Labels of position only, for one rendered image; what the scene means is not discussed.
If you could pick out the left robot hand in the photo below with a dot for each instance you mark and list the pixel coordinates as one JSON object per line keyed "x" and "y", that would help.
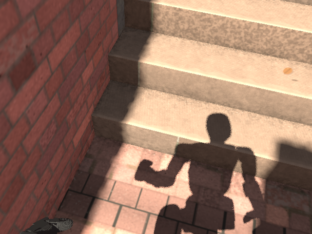
{"x": 49, "y": 226}

